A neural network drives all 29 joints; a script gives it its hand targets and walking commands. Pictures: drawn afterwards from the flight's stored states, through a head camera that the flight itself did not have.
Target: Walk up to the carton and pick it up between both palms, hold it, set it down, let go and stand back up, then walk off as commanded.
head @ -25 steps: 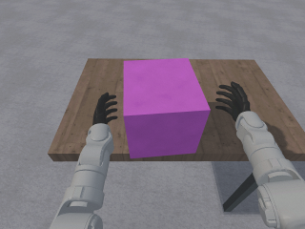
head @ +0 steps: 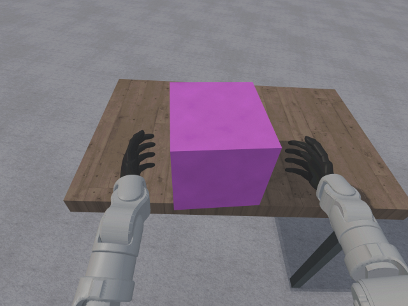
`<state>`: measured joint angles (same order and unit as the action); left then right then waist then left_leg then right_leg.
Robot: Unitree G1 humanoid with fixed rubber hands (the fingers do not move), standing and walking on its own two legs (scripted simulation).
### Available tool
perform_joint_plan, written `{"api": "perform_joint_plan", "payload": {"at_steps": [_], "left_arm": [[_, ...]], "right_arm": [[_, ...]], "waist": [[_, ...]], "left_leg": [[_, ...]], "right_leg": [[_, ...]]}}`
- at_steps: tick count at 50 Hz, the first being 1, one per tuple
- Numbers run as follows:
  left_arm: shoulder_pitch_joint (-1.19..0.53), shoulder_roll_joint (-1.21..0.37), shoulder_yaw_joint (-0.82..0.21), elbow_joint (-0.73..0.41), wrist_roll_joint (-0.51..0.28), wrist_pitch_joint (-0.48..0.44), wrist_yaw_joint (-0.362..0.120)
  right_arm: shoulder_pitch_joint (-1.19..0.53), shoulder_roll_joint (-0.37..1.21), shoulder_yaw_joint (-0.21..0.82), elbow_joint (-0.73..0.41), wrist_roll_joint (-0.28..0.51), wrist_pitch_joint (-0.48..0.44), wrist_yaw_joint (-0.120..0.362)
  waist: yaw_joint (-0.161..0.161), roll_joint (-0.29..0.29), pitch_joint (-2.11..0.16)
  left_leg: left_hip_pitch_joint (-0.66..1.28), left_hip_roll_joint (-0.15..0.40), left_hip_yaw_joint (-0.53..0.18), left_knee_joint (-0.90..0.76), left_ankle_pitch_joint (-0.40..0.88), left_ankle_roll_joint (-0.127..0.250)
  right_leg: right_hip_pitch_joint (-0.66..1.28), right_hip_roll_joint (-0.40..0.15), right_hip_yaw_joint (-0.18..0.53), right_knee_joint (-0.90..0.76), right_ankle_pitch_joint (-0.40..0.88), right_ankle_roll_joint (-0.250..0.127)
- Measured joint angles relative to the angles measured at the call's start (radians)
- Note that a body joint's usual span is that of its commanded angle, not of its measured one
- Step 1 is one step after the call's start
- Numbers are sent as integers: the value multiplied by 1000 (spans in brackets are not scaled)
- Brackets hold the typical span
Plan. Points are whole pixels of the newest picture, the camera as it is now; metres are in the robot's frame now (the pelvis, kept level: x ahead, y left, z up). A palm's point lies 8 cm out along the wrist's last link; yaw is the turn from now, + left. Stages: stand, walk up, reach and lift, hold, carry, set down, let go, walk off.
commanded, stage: set down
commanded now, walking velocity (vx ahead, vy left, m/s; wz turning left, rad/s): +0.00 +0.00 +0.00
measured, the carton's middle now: (214, 143) +0.48 +0.01 +0.07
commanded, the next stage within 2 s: none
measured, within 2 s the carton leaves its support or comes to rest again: neither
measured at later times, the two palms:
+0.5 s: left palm (118, 221) +0.25 +0.17 +0.10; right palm (345, 209) +0.29 -0.22 +0.11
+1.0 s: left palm (113, 246) +0.21 +0.16 +0.09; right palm (345, 255) +0.23 -0.22 +0.06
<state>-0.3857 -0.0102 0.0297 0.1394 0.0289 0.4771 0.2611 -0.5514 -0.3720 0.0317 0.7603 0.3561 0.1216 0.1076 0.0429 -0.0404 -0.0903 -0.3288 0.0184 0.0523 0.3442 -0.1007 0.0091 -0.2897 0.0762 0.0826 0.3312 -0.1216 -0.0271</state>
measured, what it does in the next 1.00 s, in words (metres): stands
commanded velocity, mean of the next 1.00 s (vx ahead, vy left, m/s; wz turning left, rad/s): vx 0.00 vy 0.00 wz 0.00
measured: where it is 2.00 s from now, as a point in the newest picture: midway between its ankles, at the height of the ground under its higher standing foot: outside the picture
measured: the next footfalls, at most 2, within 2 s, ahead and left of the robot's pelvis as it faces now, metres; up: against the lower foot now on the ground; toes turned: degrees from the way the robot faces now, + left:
none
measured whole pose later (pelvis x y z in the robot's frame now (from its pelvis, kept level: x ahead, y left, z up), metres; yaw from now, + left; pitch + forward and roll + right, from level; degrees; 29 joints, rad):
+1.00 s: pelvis +0.00 +0.00 +0.00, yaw +0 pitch -3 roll +0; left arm 0.22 0.00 -0.08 -0.38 -0.01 0.59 0.21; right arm 0.18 -0.42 0.03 0.02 0.29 0.20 0.08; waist 0.04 0.02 -0.06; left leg -0.18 0.01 0.05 0.34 -0.12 0.01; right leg -0.15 0.07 0.08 0.33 -0.14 -0.03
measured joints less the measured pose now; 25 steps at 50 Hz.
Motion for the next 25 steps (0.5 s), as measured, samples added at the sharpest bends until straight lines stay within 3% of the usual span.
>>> {"api": "perform_joint_plan", "payload": {"at_steps": [7,12,16,25], "left_arm": [[286,0,-14,-302,-19,59,-57],[364,2,-19,-359,-64,59,-61],[365,9,-49,-398,-101,60,-55],[365,10,-61,-397,-97,124,-14]], "right_arm": [[279,-48,0,-321,27,-7,-29],[381,-78,0,-446,27,-6,-35],[402,-77,0,-513,18,-1,-35],[403,-76,0,-516,4,71,-22]], "waist": [[0,34,50],[0,49,53],[-1,46,44],[-1,-19,14]], "left_leg": [[51,0,0,0,-9,0],[53,0,0,0,-1,0],[54,0,0,0,6,0],[55,0,0,0,0,0]], "right_leg": [[51,0,0,0,-10,0],[53,0,0,0,-3,0],[53,0,0,1,5,0],[53,0,0,2,7,0]]}}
